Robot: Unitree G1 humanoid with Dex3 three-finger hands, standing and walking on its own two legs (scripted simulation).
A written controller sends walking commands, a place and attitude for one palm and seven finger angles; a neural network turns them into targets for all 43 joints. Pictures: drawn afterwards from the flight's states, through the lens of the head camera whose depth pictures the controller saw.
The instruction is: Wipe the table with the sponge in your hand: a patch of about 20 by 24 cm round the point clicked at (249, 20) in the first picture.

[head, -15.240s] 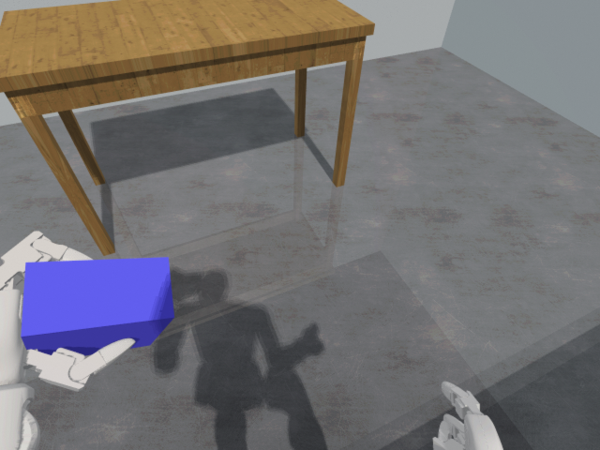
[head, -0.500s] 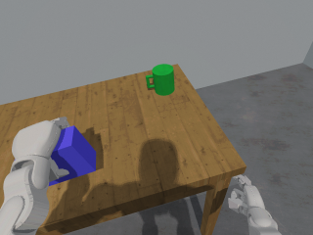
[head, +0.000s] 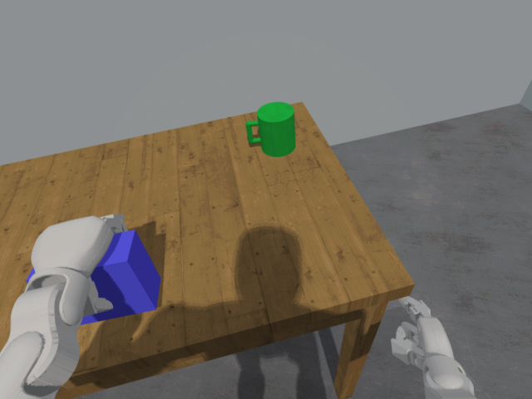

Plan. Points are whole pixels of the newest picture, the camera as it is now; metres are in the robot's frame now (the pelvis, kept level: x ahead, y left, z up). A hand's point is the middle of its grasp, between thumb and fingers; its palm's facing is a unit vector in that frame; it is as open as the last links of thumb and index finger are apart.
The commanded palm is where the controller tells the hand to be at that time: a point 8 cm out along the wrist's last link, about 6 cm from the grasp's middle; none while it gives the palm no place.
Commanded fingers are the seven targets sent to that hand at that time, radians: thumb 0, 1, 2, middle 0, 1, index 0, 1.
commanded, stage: move the sponge above the wiping area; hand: left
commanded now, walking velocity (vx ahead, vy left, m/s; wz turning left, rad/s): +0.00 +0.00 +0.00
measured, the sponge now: (107, 286) +0.22 +0.29 +0.06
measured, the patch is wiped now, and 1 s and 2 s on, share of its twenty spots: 0.00 0.00 0.00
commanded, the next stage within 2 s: none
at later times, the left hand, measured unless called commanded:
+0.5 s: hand (88, 280) +0.21 +0.29 +0.11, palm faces -0.03 -0.08 -1.00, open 10.2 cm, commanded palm +0.19 +0.30 +0.20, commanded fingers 0.00 0.10 1.30 -1.20 -1.60 -1.20 -1.60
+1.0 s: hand (78, 274) +0.21 +0.29 +0.12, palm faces +0.06 -0.02 -1.00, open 10.1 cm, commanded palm +0.18 +0.30 +0.21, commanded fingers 0.00 0.10 1.30 -1.20 -1.60 -1.20 -1.60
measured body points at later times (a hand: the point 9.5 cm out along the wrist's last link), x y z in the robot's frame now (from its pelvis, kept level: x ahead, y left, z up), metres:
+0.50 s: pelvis +0.00 +0.01 +0.00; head +0.00 -0.02 +0.45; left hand +0.21 +0.29 +0.16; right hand +0.26 -0.18 -0.08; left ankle +0.00 +0.12 -0.74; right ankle +0.03 -0.07 -0.74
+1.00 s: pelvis +0.00 +0.02 +0.00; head -0.01 -0.02 +0.45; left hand +0.20 +0.29 +0.18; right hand +0.26 -0.18 -0.07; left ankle +0.00 +0.12 -0.74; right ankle +0.03 -0.07 -0.74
